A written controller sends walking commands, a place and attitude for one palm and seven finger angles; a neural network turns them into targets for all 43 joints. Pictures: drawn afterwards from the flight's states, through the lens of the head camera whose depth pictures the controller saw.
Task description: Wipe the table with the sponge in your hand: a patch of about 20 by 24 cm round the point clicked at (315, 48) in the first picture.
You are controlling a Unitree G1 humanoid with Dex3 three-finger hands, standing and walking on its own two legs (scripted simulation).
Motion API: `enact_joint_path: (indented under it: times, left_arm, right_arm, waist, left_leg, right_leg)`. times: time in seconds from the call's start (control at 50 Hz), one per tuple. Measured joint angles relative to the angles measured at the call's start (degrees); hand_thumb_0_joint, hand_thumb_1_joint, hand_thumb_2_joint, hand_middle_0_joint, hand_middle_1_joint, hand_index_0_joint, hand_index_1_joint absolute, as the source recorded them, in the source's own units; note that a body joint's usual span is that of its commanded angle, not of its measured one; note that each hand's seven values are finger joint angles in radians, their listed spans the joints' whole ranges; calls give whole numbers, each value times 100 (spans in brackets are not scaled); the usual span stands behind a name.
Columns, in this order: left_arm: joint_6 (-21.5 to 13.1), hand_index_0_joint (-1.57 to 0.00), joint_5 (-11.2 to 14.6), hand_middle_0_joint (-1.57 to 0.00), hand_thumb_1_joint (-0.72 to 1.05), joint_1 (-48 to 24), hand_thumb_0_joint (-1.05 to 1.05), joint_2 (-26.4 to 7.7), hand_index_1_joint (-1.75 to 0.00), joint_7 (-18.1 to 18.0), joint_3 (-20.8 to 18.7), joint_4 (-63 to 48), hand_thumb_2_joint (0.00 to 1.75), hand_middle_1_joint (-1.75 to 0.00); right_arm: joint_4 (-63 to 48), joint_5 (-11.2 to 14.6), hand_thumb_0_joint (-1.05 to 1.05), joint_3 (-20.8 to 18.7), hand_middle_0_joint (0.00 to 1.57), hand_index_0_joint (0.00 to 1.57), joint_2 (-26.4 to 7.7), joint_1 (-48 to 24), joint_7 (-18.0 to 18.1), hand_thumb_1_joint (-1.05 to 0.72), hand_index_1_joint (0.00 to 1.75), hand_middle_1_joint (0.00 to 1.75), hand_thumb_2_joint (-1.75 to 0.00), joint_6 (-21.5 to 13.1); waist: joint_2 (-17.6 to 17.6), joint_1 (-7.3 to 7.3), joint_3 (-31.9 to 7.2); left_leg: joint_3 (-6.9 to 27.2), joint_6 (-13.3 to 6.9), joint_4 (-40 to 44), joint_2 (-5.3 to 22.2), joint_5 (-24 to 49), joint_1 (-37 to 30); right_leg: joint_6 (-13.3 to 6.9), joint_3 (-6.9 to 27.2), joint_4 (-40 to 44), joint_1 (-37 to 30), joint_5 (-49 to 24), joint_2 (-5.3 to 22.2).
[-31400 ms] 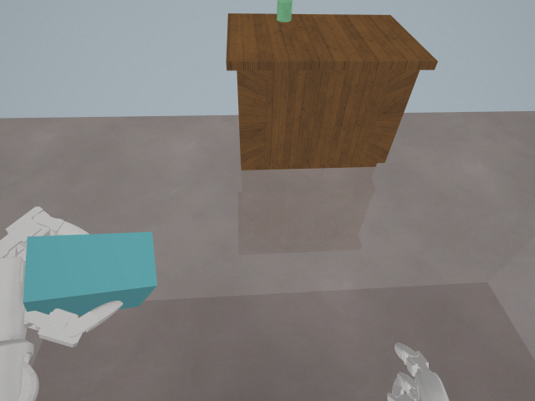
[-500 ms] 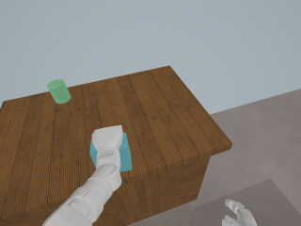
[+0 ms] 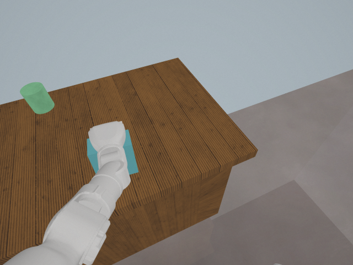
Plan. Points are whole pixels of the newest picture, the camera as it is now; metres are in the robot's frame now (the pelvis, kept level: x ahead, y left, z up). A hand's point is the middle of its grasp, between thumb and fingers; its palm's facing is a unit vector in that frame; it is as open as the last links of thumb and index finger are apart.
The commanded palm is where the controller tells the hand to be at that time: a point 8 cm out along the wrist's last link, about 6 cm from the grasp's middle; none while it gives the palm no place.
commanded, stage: wipe forward along the third lane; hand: left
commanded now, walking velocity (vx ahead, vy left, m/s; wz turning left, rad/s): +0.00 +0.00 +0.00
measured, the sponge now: (115, 160) +0.40 +0.18 -0.02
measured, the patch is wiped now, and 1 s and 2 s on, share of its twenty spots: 0.95 1.00 1.00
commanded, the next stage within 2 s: wipe back along the third lane in 0.92 s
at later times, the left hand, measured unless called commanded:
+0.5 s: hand (106, 137) +0.45 +0.21 +0.02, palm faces -0.10 -0.01 -1.00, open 10.1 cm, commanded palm +0.44 +0.21 +0.05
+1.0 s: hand (99, 124) +0.50 +0.24 +0.02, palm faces -0.11 +0.00 -0.99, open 10.1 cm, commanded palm +0.48 +0.23 +0.05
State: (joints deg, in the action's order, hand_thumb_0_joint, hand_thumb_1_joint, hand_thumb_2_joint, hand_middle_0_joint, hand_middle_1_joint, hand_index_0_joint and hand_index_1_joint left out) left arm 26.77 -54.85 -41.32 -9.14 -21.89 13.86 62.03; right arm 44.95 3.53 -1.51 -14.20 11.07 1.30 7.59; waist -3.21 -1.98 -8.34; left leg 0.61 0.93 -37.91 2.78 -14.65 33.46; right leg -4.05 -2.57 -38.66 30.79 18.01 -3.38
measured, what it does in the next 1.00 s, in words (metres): shifts its weight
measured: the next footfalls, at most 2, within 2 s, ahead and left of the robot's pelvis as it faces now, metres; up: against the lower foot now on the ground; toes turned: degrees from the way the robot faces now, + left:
none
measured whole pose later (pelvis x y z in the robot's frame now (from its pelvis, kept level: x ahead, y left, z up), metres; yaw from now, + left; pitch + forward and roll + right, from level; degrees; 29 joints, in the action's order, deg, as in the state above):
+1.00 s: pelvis +0.01 +0.05 -0.01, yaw -2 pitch +19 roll -3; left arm 25.8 -57.4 -57.9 -17.2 -21.2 7.7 74.8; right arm 44.6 2.0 -0.7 -13.5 15.4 -0.9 4.8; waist -2.5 -7.1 -9.7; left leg -1.0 -1.4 -44.1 2.2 -17.8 44.9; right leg -0.4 -0.8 -40.1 40.3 18.4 -2.6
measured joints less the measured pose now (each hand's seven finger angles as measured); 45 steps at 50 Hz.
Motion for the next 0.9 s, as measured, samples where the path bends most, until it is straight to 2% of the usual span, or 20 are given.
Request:
enact_joint_path:
  times: [0.18, 0.46, 0.9]
  left_arm:
    - [-96, -75, -1, -73, -52, -326, 0, -200, -135, -13, -221, 332, 105, -134]
    - [-106, -75, -99, -73, -52, -664, 0, -298, -134, -66, -381, 597, 105, -134]
    - [-88, -76, -213, -73, -52, -1496, 0, -692, -134, 38, -549, 1175, 106, -134]
  right_arm:
    - [22, -9, 1, 10, 20, 20, -1, 157, -20, -91, 30, 29, -90, -125]
    - [-66, -41, 1, 76, 20, 20, 47, 90, -74, -91, 30, 30, -90, -194]
    - [-40, -122, 0, 87, 20, 20, 68, 334, -176, -91, 30, 30, -90, -253]
  waist:
    - [18, -142, -34]
    - [59, -229, -84]
    - [90, -455, -115]
  left_leg:
    - [-40, -12, -60, 21, -16, 207]
    - [-67, -25, -170, -9, -74, 440]
    - [-139, -202, -514, -66, -270, 988]
  right_leg:
    - [34, 47, -5, 199, -29, -20]
    - [137, 82, 4, 377, -30, 14]
    - [332, 156, -94, 818, 22, 78]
